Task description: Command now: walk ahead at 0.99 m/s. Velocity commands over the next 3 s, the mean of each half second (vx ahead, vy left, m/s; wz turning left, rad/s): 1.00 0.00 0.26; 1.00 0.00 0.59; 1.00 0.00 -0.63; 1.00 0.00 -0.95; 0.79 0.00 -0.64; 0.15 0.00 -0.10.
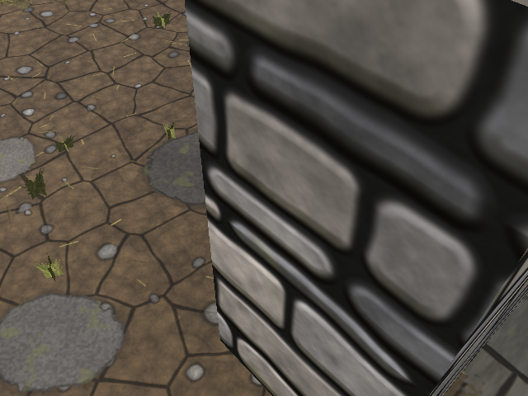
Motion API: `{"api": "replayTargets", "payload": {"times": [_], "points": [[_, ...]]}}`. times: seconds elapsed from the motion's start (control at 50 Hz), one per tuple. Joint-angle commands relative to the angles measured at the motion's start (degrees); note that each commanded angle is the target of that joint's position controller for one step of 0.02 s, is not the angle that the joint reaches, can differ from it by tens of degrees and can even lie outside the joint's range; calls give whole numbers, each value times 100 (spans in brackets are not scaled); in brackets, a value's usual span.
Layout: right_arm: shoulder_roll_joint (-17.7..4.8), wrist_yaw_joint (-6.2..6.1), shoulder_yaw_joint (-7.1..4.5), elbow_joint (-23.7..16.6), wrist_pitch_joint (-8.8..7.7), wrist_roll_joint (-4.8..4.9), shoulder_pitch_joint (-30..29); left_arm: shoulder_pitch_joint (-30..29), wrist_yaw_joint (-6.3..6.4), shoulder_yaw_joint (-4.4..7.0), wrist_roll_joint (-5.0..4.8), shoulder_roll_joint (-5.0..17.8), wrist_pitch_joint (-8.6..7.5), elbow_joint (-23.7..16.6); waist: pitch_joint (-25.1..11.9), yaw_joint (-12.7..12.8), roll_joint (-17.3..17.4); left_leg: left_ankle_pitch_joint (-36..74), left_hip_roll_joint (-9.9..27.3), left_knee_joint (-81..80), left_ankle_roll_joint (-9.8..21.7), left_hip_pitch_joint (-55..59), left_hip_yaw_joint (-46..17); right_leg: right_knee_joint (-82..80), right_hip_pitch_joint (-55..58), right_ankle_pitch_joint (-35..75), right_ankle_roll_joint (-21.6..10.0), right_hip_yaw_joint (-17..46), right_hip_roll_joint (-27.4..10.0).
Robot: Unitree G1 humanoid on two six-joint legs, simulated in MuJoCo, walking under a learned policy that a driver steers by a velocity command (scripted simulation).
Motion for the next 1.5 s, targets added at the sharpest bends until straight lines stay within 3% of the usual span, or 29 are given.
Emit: {"api": "replayTargets", "payload": {"times": [0.02,0.26,0.44,0.5,0.58,0.66,0.72,0.76,0.78,0.8,0.82,0.84,0.88,0.9,0.94,0.98,1.04,1.12,1.18,1.24,1.26,1.28,1.3,1.32,1.34,1.36,1.38,1.44,1.5], "points": [[-679,-13,-113,-365,-79,-1,-531,-428,-4,116,2,651,-65,-332,-441,8,38,979,532,19,128,234,-371,34,-28,1627,50,494,-831],[-650,49,-76,-374,-59,29,-470,-465,23,76,44,765,-72,-254,-403,58,115,1131,512,16,185,161,-601,-56,50,1396,136,307,-885],[-766,56,-282,-386,42,42,-345,-155,146,271,64,1020,-134,-556,-292,195,-130,1065,26,1117,377,-983,-708,342,265,838,191,-423,-979],[-548,179,-311,-619,135,37,-539,151,182,408,115,1095,-95,-673,-62,370,-782,-682,-67,2066,454,-2053,-378,1,248,-776,-307,-22,-1725],[-592,267,-384,-1040,282,-111,-691,849,286,560,323,1140,-161,-745,343,502,-409,-1466,480,3301,780,-3448,-267,59,572,-422,-823,75,-2594],[-498,284,-426,-1606,403,-179,-995,1362,212,749,426,1356,-130,-753,593,506,-146,-1676,688,3834,688,-4249,21,163,953,155,-711,-294,-2806],[-493,415,-492,-1776,574,-155,-666,1320,86,768,373,1216,-54,-857,365,287,-463,-1567,377,3954,777,-3581,505,628,729,1253,-360,-1157,-2359],[-571,449,-620,-1568,527,50,667,878,-63,821,332,1409,22,-1056,-190,-391,-463,-1671,-270,3681,943,-1437,1174,1918,-331,3532,-168,-1863,-1725],[-621,399,-713,-1361,472,20,1700,855,-104,862,250,1606,40,-1093,-570,-895,-245,-1562,-647,3455,1049,-67,1380,3296,-1010,4181,-148,-1979,-1680],[-1024,341,-914,-958,442,-90,3113,526,-130,828,258,1484,90,-1258,-900,-1603,531,-1979,-707,2723,1284,1570,861,5380,-2450,2625,-37,-1887,-1435],[-2062,257,-1085,-974,418,-132,2929,222,-221,509,401,342,11,-1752,-334,-1105,2685,-3489,624,1023,1587,1651,-2193,7426,-4774,-2258,138,-1439,-524],[-2067,265,-1083,-1250,423,-47,2807,-125,-120,459,518,494,-46,-2161,-580,-1030,1877,-3093,1090,199,1865,1459,-3974,8027,-5250,-2126,38,-261,-465],[-1394,118,-958,-1378,317,-197,2470,650,24,476,279,640,3,-1700,-62,-324,165,-2612,1465,181,1651,609,-3272,7499,-5026,-1003,-24,-183,-1023],[-1131,103,-871,-1534,211,-228,1956,948,38,482,293,654,88,-1502,50,-16,-113,-2255,1217,164,1437,-28,-2757,7147,-4472,-765,5,-142,-1216],[-797,124,-742,-1586,15,-151,1629,1327,-41,489,260,563,340,-1311,95,241,210,-1562,904,-216,1148,-642,-1953,6609,-3817,-229,73,-91,-1352],[-717,191,-716,-1385,-82,-102,1910,1137,-97,549,79,602,457,-1402,480,191,215,-725,596,-442,801,-720,-1155,6129,-3964,531,-5,-55,-1203],[-664,180,-708,-1222,-177,-45,2418,608,-83,538,-25,431,423,-1505,728,-119,109,1398,314,-527,310,-76,37,5107,-4328,1091,-180,25,-576],[-341,56,-554,-1101,-290,-45,2573,275,-137,478,-9,255,319,-1592,726,-137,203,3431,296,-604,13,490,821,3675,-4080,1664,-399,-665,-211],[-528,-102,-560,-1024,-338,-42,2580,278,-184,457,84,272,333,-1584,422,11,479,6239,434,-217,-182,1153,1216,2869,-3441,1777,-540,-1295,165],[-928,-406,-696,-1111,-148,-142,2279,1269,-185,662,170,750,435,-1328,-236,691,779,8437,783,1447,-289,1815,1372,2753,-2486,1101,-795,-1581,545],[-1061,-458,-754,-1222,-54,-172,2015,2140,-159,788,154,961,466,-1080,-526,1135,739,8544,853,2590,-238,1551,1325,2756,-1676,765,-960,-1493,617],[-1256,-468,-838,-1432,30,-158,1342,3389,-113,969,113,1198,487,-795,-705,1947,628,7749,696,4777,-173,699,1293,2523,-638,552,-1479,-904,305],[-945,-320,-760,-1624,58,-128,648,3847,-110,1063,-2,1266,509,-514,-539,2270,-385,2267,-380,7569,-22,-1318,1276,2185,739,766,-1882,-324,-66],[130,-205,-459,-1974,-12,-318,358,2868,-97,948,25,1046,545,-546,5,1292,-1010,-1991,-1016,9419,-36,-3673,410,2768,833,1124,-2354,1095,-467],[133,-85,-348,-2469,-113,-251,1144,2082,-46,961,73,1223,492,-886,-404,472,-1004,-1968,-756,9181,-178,-4418,-938,1461,718,-470,-2984,3590,-1425],[-355,18,-392,-2404,-235,-334,1229,1760,6,943,176,887,473,-1124,-121,322,153,-1540,-373,8406,-43,-4323,-1157,530,-35,-1937,-2783,4050,-1636],[-518,71,-426,-2321,-229,-345,1316,1515,26,883,213,729,448,-1162,279,-47,773,-1312,-170,7552,25,-3863,-932,137,-965,-2024,-2462,3641,-1449],[-488,105,-314,-2300,75,-500,1117,1564,105,861,179,973,143,-1142,785,-274,938,-1256,317,5720,-200,-2863,-486,-81,-2410,-1081,-2134,2537,-799],[-117,184,-116,-2534,146,-264,384,1713,-1,915,118,1030,120,-1145,745,134,226,-214,339,3493,-310,-1712,-38,-6,-2982,73,-1719,1508,-137]]}}
Next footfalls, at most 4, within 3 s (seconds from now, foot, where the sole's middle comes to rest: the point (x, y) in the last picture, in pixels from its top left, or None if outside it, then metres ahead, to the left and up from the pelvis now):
0.80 left None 0.13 0.26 -0.79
1.28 right None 0.48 0.39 -0.79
1.66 left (23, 321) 0.75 0.68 -0.79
2.12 right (145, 230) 1.08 0.39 -0.79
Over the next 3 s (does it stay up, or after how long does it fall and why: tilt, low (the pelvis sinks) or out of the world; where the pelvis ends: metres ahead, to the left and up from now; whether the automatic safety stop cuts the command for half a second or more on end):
stays up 1.35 0.27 -0.02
